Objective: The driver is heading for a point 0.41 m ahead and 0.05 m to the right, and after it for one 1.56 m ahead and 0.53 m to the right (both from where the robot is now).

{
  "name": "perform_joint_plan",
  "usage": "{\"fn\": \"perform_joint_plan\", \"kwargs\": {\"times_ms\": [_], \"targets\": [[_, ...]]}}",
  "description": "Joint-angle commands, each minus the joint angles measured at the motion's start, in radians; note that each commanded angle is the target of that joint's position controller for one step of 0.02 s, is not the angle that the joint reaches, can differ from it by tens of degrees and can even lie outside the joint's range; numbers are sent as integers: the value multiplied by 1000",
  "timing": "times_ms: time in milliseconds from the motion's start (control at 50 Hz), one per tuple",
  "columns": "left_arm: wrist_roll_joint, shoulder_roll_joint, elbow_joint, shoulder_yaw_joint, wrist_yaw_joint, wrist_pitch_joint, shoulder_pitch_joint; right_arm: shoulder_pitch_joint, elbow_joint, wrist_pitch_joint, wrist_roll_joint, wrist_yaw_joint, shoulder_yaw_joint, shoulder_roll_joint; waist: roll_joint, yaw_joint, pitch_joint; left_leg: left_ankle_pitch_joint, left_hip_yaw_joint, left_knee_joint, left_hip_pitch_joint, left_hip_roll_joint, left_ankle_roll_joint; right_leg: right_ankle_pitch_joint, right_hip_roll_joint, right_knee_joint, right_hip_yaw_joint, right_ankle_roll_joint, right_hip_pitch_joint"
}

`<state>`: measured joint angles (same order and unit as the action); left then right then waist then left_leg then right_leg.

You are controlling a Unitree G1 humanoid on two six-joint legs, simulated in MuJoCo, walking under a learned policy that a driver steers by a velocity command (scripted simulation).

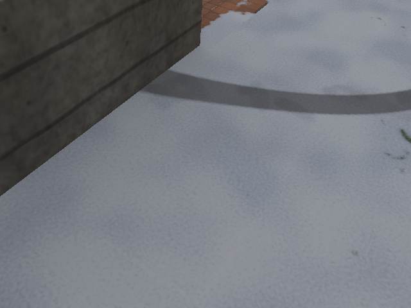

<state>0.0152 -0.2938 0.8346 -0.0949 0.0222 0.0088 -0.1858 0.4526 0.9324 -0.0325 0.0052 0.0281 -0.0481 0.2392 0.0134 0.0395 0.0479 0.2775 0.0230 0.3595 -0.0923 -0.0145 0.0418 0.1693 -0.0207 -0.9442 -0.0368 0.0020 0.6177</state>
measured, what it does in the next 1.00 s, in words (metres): walks ahead, turning right: right foot, then left foot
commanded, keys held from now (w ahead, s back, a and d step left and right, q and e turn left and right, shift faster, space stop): w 0.46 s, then e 0.54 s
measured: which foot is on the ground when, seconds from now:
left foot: down 0.00-0.36, up 0.38-0.76, down 0.78-1.00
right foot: up 0.00-0.32, down 0.34-0.80, up 0.82-1.00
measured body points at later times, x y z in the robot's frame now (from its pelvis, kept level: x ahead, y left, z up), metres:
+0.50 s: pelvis +0.19 -0.08 -0.01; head +0.21 -0.09 +0.44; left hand +0.31 +0.18 -0.12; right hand +0.21 -0.36 -0.14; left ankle +0.13 +0.07 -0.66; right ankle +0.20 -0.18 -0.75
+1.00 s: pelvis +0.35 -0.06 -0.02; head +0.39 -0.06 +0.43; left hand +0.52 +0.20 -0.14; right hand +0.45 -0.36 -0.11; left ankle +0.47 +0.02 -0.75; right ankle +0.29 -0.19 -0.67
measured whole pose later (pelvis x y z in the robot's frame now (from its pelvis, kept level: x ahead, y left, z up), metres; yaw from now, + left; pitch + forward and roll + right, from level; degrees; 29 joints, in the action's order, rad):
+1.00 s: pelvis +0.35 -0.06 -0.02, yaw -16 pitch +2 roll +0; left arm 0.02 -0.33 0.79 -0.09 0.05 -0.06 -0.22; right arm 0.07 0.76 -0.03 0.03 0.03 -0.04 0.24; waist 0.04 -0.01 -0.06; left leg 0.08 -0.09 0.44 -0.39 -0.02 0.04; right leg 0.45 0.02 -1.13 -0.02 0.07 0.54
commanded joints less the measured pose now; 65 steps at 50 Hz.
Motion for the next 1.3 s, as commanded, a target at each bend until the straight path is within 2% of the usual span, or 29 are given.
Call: {"fn": "perform_joint_plan", "kwargs": {"times_ms": [20,100,240,280,320,340,360,380,400,440,520,580,700,740,780,800,820,840,860,880,940,1080,1180,1200,1220,1240,1260,1280,1300], "targets": [[0,-45,-57,-15,-11,29,97,-22,-44,-42,-8,-1,-12,95,-149,-17,-138,162,240,-274,54,-216,108,-99,57,-61,4,11,233],[5,-28,-80,1,-21,44,177,45,-23,-39,-2,1,-16,124,-162,29,-154,61,179,-284,86,-211,117,-164,76,111,32,33,204],[20,-30,-129,30,-56,76,290,88,7,-30,-23,-3,-33,172,-169,80,-207,-55,137,-241,82,-248,140,-77,61,395,82,4,32],[21,-54,-131,27,-62,83,257,72,12,-25,-30,-7,-41,184,-185,45,-196,-127,146,-201,90,-271,131,-28,54,445,79,-31,-60],[17,-103,-82,2,-56,86,82,14,-1,-22,-33,-8,-45,191,-173,-64,-92,-454,89,-19,50,-234,97,-32,9,488,108,-78,-329],[18,-160,-31,-23,-46,86,-98,-7,-16,-25,-25,-10,-37,166,-120,-143,42,-526,26,214,-59,-174,61,-43,52,472,54,-116,-604],[-4,-269,-3,-49,-36,79,-269,33,-59,-42,-6,-15,-8,73,119,-176,246,-243,-53,622,-417,-57,-11,21,319,464,-309,-236,-1023],[-2,-232,17,-34,-42,74,-301,36,-56,-71,-20,-16,1,41,283,-166,331,280,43,850,-607,48,-29,206,438,654,-671,-319,-1072],[-5,-163,3,-8,-43,76,-212,-34,-70,-89,-49,-22,-29,146,195,-156,176,237,98,955,-700,-24,-9,275,405,687,-581,-279,-941],[-7,-90,-25,16,-46,77,-65,-129,-87,-92,-45,-21,-33,145,75,-97,-1,60,44,894,-678,-110,10,163,318,735,-345,-228,-672],[-19,-73,-16,26,-49,87,-14,-101,-90,-58,-9,-12,-38,87,66,-3,-71,-32,17,756,-528,-121,-31,-394,232,774,-144,-236,-442],[-17,-111,-5,18,-29,80,-27,-205,-142,-56,9,-8,-30,74,51,-5,-81,-159,-7,519,-501,-78,-73,-637,188,740,-49,-230,-393],[15,-157,13,-2,2,41,-107,-388,-212,-51,-3,-26,-27,109,77,-52,-33,-342,41,182,-374,3,-66,-466,187,637,-125,-173,-451],[17,-156,2,-7,10,32,-86,-367,-212,-54,4,-28,-40,150,81,-30,-16,-312,64,133,-332,0,-47,-405,198,564,-185,-148,-490],[11,-119,-19,1,11,23,-72,-263,-185,-66,18,-19,-57,193,38,13,53,-466,51,41,-126,-28,-3,-337,109,381,-173,-96,-456],[-12,-56,-52,22,8,22,-84,-182,-191,-66,39,-7,-66,252,-107,27,184,-816,201,95,122,-216,61,-25,11,123,-113,-49,-314],[-9,5,-33,39,3,23,-296,-199,-208,-47,37,-8,-62,257,-338,-61,324,-1000,459,134,351,-458,232,609,-95,-150,-68,-4,-86],[9,-103,-12,18,2,12,-313,-230,-233,-31,15,-13,-50,194,-252,-47,348,-701,506,63,278,-437,241,552,-30,-259,-109,13,-51],[19,-150,-28,-1,8,-8,-212,-282,-248,-21,6,-9,-36,145,-162,-34,223,-483,389,28,175,-370,199,471,7,-298,-72,31,5],[18,-142,-38,-6,19,-30,-164,-336,-248,-10,9,-5,-29,132,-114,-46,147,-323,315,-11,66,-318,169,400,40,-291,-50,49,15],[5,-106,-61,-10,29,-72,-165,-416,-245,1,30,3,-32,146,-177,-80,37,-173,138,-113,-207,-244,172,277,60,-271,2,76,-107],[-4,-72,-132,3,3,-68,-74,-422,-223,11,12,22,-51,189,-145,-54,68,-203,19,-125,-170,-298,200,191,98,29,49,44,-209],[-5,-93,-127,-13,-24,-74,-125,-419,-200,33,-22,10,-61,208,-135,-93,58,-107,-53,-33,-167,-297,120,90,50,338,124,-37,-382],[-11,-113,-112,-24,-21,-75,-163,-383,-181,40,-28,7,-57,179,-90,-100,40,-45,-98,59,-220,-257,57,42,35,437,96,-74,-451],[-14,-194,-120,-46,-7,-75,-184,-344,-174,46,-14,-2,-47,124,135,-79,-6,108,-207,321,-390,-146,-48,-107,201,596,-174,-155,-526],[-21,-289,-171,-52,5,-70,-129,-375,-223,40,17,-2,-41,107,322,-49,-48,383,-175,555,-634,0,-122,-307,408,628,-472,-318,-527],[-61,-263,-179,-47,-2,-43,-134,-473,-245,35,11,6,-53,145,223,-115,1,370,-24,716,-614,2,-103,-210,408,669,-467,-366,-440],[-62,-233,-182,-36,-4,-21,-76,-457,-236,39,-9,9,-61,161,173,-75,-13,260,8,758,-610,-19,-82,-138,349,669,-367,-304,-428],[-39,-191,-189,-26,-1,-10,-9,-412,-205,43,-7,15,-67,162,126,-43,-9,170,18,754,-603,-32,-77,-92,295,656,-296,-237,-431]]}}
Keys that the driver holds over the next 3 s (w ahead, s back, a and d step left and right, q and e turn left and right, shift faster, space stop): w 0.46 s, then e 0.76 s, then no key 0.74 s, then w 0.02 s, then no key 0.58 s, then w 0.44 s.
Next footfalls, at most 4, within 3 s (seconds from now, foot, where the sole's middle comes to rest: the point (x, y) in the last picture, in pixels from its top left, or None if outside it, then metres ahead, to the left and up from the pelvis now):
0.34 right None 0.24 -0.18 -0.79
0.78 left None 0.51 0.01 -0.79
1.22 right None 0.35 -0.21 -0.79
1.62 left None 0.47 0.00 -0.79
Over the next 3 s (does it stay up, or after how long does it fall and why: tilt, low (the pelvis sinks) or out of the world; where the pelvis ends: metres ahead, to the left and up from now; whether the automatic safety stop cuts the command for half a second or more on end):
stays up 0.48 -0.11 -0.01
